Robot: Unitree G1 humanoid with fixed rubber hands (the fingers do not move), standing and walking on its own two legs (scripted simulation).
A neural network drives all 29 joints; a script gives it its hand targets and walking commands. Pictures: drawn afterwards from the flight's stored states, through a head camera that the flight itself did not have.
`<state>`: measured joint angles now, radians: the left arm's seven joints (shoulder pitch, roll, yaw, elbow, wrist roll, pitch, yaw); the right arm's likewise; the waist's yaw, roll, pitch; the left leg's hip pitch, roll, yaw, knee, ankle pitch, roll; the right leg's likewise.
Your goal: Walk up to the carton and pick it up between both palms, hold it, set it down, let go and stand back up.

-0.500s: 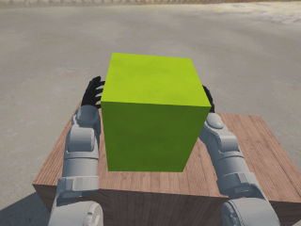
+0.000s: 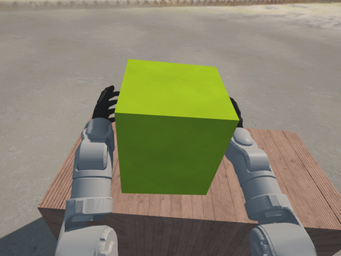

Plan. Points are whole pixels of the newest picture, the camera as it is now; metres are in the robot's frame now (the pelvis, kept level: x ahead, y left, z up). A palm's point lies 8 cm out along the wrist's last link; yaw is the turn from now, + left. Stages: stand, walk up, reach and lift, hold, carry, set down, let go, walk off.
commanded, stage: hold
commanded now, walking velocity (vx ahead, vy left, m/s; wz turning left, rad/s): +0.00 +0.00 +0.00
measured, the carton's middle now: (168, 129) +0.37 +0.00 +0.17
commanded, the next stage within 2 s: none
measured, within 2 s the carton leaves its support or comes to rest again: neither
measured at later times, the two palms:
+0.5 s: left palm (103, 119) +0.36 +0.15 +0.20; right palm (232, 129) +0.36 -0.15 +0.18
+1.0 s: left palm (103, 121) +0.36 +0.15 +0.20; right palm (233, 129) +0.36 -0.15 +0.18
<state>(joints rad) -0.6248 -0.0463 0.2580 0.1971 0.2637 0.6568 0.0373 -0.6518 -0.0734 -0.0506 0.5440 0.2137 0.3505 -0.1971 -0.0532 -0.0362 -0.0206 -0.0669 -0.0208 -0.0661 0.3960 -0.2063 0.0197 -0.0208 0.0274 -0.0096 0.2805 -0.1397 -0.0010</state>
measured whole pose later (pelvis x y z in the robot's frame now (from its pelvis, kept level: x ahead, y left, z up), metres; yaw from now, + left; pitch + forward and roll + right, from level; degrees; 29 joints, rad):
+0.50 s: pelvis +0.00 +0.00 +0.00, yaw +0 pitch -7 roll -2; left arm -0.64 -0.04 0.26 0.21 0.27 0.65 0.04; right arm -0.66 -0.07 -0.05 0.58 0.21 0.33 -0.19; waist -0.06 -0.04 -0.02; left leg -0.06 -0.02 -0.06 0.39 -0.20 0.02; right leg -0.02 0.02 -0.01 0.28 -0.14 0.00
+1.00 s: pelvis +0.00 +0.00 +0.00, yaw +0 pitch -7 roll -2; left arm -0.60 -0.05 0.25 0.17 0.27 0.65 0.04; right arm -0.64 -0.07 -0.04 0.53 0.22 0.34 -0.19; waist -0.07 -0.04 -0.01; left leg -0.06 -0.02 -0.06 0.40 -0.22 0.02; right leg -0.01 0.03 -0.01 0.28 -0.15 0.00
